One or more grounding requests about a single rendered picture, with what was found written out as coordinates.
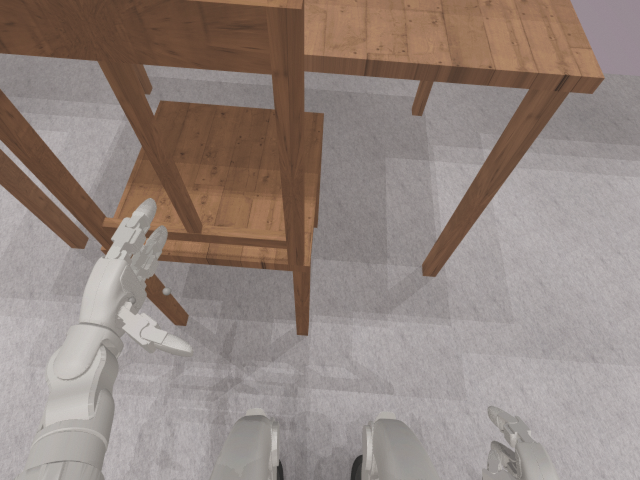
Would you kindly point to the chair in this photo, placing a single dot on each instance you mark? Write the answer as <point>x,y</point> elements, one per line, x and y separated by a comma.
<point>234,186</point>

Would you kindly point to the robot right hand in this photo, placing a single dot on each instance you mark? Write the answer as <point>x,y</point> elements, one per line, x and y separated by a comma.
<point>530,461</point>

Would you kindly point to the robot right shin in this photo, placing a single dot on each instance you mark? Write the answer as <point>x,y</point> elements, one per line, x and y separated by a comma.
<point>364,473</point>

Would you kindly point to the robot left forearm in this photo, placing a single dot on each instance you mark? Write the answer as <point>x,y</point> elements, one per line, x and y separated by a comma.
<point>73,435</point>

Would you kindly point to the robot right thigh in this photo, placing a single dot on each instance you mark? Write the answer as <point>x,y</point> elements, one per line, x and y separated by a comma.
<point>393,451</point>

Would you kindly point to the table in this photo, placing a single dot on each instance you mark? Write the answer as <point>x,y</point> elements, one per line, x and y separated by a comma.
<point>538,45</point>

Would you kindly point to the robot left hand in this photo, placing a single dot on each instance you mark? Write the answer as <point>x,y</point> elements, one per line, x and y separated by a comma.
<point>117,277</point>

